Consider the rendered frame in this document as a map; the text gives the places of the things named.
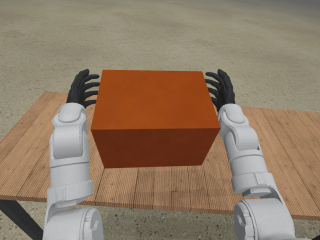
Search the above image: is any left robot hand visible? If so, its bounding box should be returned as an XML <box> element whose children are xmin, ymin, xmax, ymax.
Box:
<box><xmin>66</xmin><ymin>69</ymin><xmax>100</xmax><ymax>109</ymax></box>

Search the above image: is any left robot forearm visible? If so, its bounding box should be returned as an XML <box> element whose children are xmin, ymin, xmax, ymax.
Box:
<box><xmin>42</xmin><ymin>102</ymin><xmax>94</xmax><ymax>240</ymax></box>

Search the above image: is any right robot hand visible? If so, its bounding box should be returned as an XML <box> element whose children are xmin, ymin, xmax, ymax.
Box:
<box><xmin>205</xmin><ymin>69</ymin><xmax>236</xmax><ymax>113</ymax></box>

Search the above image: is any right robot upper arm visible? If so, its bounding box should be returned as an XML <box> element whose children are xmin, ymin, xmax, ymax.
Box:
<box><xmin>233</xmin><ymin>198</ymin><xmax>311</xmax><ymax>240</ymax></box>

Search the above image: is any right robot forearm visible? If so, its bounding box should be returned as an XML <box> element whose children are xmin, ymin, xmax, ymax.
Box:
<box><xmin>217</xmin><ymin>103</ymin><xmax>295</xmax><ymax>235</ymax></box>

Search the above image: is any table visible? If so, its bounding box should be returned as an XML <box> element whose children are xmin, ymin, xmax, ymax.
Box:
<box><xmin>0</xmin><ymin>91</ymin><xmax>320</xmax><ymax>240</ymax></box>

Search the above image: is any carton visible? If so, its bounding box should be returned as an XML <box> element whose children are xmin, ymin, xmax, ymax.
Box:
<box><xmin>90</xmin><ymin>69</ymin><xmax>221</xmax><ymax>169</ymax></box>

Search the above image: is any left robot upper arm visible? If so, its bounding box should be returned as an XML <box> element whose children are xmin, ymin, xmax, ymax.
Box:
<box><xmin>43</xmin><ymin>206</ymin><xmax>104</xmax><ymax>240</ymax></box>

